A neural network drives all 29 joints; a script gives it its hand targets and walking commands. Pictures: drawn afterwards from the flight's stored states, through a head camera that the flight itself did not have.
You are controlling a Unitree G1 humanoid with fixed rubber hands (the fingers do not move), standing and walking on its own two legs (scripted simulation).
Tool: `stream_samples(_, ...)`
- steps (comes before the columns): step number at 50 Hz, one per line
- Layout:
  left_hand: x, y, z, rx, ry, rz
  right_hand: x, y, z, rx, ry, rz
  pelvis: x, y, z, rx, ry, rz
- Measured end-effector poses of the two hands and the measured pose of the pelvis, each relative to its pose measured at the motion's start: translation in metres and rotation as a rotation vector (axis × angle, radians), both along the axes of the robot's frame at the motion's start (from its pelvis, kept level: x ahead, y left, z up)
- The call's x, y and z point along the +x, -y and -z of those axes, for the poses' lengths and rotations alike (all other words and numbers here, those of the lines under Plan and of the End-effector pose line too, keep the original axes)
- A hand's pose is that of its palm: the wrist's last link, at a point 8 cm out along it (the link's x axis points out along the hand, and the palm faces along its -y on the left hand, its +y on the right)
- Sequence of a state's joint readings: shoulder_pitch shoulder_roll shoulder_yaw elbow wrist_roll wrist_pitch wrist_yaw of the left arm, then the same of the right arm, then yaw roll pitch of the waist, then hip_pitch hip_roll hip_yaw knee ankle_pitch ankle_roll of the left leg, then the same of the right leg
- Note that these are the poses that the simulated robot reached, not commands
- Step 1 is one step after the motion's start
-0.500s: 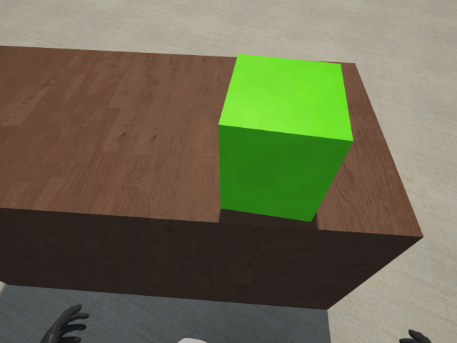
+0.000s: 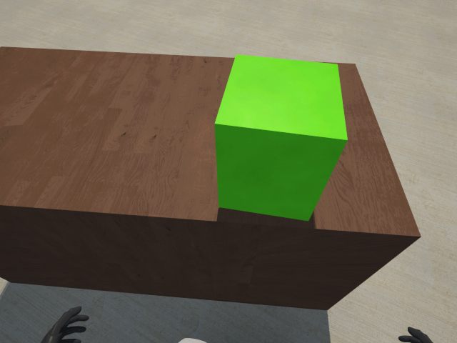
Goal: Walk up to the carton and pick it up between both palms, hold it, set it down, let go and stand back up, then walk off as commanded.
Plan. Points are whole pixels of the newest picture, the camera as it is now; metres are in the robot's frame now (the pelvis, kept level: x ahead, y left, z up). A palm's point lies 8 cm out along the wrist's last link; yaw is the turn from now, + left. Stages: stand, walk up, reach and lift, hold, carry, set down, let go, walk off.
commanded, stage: walk up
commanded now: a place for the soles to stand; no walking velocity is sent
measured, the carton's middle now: (273, 141) +0.48 -0.06 +0.06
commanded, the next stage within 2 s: none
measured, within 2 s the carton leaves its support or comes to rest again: neither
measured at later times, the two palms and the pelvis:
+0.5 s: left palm out of the picture +0.10 +0.33 -0.09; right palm out of the picture +0.09 -0.32 -0.09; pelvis +0.00 +0.01 +0.00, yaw +0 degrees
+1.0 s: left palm out of the picture +0.11 +0.34 -0.09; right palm out of the picture +0.09 -0.32 -0.09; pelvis +0.00 +0.01 +0.00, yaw +1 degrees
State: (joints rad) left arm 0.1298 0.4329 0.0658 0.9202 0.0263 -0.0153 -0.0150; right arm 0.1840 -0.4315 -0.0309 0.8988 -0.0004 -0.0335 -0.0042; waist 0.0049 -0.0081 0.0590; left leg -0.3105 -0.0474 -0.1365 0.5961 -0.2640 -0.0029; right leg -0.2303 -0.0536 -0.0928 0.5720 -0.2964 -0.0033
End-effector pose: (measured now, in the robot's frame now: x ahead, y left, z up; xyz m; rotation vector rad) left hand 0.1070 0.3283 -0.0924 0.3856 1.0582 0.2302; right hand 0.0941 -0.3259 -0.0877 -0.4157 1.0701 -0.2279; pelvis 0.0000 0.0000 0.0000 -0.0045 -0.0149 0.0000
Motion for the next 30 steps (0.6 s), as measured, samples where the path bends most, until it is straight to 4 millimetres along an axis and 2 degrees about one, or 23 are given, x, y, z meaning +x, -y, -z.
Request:
stream_samples(3, -0.004, 0.001, -0.002, 0.003, 0.0, -0.003, 0.001, 0.0, 0.0, 0.007, 0.005, 0.0, 0.0, 0.001, -0.001, 0.002, 0.002, 0.0)
stream_samples(11, 0.0, -0.005, -0.002, -0.003, 0.019, -0.001, -0.012, -0.005, 0.0, 0.002, -0.023, 0.004, -0.002, -0.006, -0.001, -0.005, 0.005, -0.005)
stream_samples(30, -0.001, -0.005, -0.001, 0.002, 0.003, -0.008, -0.004, -0.005, 0.002, 0.007, -0.02, 0.0, 0.001, -0.004, -0.001, -0.001, 0.0, -0.007)
